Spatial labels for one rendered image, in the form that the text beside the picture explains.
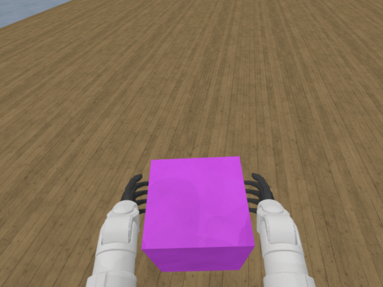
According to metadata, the carton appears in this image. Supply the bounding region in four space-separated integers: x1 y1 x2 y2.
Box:
141 156 255 272

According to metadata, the right robot forearm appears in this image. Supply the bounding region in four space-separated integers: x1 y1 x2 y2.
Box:
257 199 316 287

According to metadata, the left robot forearm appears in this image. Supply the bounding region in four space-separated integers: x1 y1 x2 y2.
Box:
86 200 139 287

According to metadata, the right robot hand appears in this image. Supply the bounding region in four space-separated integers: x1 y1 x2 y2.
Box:
244 173 275 214

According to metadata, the left robot hand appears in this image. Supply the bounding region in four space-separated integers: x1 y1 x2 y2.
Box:
120 174 149 214

